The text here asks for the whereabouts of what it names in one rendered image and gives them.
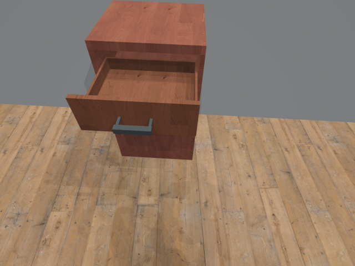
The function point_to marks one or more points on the handle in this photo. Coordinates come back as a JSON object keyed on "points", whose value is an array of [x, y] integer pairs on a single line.
{"points": [[132, 130]]}

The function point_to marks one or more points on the cabinet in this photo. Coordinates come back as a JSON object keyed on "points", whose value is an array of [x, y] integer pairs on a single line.
{"points": [[151, 30]]}

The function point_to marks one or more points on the drawer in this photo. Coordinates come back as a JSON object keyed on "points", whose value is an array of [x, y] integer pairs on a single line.
{"points": [[138, 90]]}

